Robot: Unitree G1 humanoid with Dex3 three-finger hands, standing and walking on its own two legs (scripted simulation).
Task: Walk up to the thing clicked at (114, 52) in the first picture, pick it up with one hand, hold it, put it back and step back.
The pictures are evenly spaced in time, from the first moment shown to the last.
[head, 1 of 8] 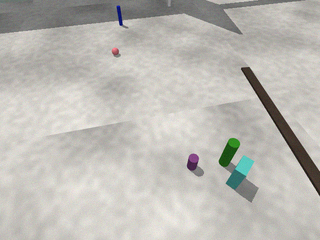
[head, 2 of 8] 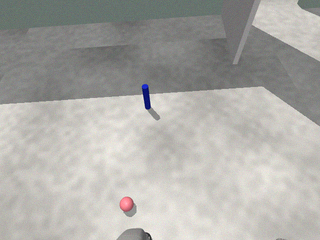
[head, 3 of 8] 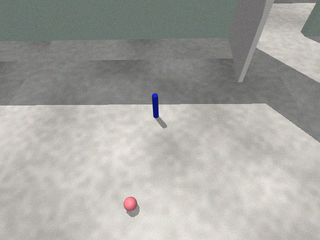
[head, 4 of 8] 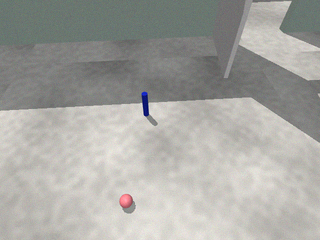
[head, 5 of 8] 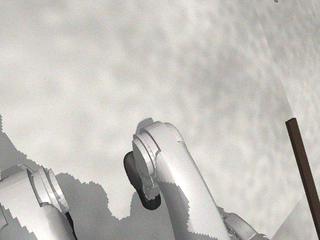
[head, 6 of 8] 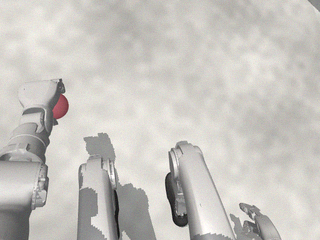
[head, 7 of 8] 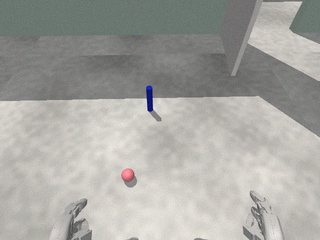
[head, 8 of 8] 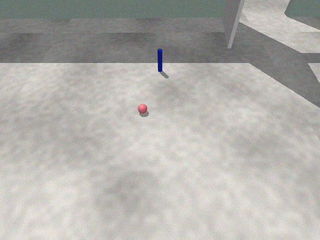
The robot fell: no
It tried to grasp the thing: yes
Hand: left
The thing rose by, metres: 0.68
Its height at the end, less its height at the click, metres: +0.00
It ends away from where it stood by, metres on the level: 0.13
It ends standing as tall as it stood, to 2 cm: yes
